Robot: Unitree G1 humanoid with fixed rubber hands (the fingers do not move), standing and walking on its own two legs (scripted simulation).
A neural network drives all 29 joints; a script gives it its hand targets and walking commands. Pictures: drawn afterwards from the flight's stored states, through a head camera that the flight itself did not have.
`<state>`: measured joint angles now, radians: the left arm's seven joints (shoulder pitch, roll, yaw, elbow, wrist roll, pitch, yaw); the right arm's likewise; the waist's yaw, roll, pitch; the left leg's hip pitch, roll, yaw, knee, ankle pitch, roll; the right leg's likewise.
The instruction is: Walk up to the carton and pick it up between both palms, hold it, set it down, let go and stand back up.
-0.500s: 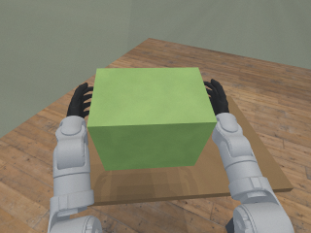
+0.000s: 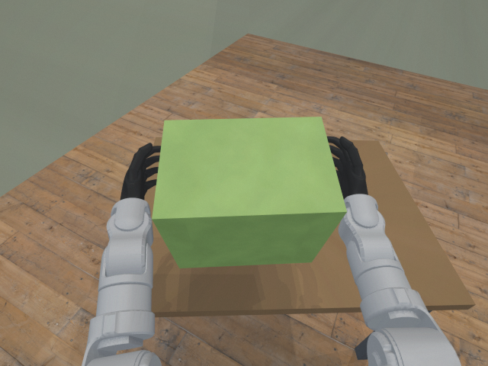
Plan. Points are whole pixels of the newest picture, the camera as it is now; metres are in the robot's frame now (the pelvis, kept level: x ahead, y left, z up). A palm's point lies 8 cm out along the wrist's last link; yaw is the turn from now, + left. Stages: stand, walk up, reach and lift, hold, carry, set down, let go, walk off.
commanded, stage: set down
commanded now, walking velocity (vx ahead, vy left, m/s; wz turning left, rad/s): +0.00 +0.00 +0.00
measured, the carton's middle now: (245, 198) +0.39 +0.01 +0.08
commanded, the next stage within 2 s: none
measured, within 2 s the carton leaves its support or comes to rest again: neither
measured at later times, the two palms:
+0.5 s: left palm (140, 201) +0.36 +0.18 +0.10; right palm (348, 190) +0.37 -0.17 +0.12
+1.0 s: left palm (150, 206) +0.38 +0.17 +0.06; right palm (341, 187) +0.40 -0.17 +0.09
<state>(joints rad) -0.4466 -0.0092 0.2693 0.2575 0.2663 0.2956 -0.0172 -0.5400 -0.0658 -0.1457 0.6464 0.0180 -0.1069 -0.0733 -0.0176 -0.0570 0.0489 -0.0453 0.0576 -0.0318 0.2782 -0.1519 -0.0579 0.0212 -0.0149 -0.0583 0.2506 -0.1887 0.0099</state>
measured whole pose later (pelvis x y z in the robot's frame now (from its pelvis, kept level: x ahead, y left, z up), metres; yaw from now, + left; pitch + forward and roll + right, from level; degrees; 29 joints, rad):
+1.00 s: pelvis +0.01 +0.00 +0.00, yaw -2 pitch +3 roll +0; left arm -0.55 -0.04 0.36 0.66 0.28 0.02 0.04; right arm -0.70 -0.07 -0.38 0.98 -0.18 -0.28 0.02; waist 0.05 -0.04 -0.02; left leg -0.17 0.07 0.01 0.25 -0.13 -0.06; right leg -0.14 -0.01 -0.02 0.25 -0.17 0.01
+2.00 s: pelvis +0.00 +0.00 -0.01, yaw -4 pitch +21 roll -1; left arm -0.68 -0.01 0.41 1.05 0.19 -0.28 0.12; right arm -0.91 -0.17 -0.44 1.35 -0.25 -0.46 0.03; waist 0.09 -0.01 -0.18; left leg -0.57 0.09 0.02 0.32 -0.11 -0.06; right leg -0.54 0.01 0.00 0.31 -0.14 0.00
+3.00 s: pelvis -0.01 +0.01 -0.02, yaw -6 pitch +30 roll -1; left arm -0.81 0.01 0.42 1.31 0.09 -0.57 0.11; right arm -0.97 -0.25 -0.41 1.51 -0.24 -0.58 0.01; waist 0.11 0.01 -0.24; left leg -0.79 0.09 0.06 0.41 -0.13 -0.04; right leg -0.78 0.01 0.04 0.40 -0.14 0.01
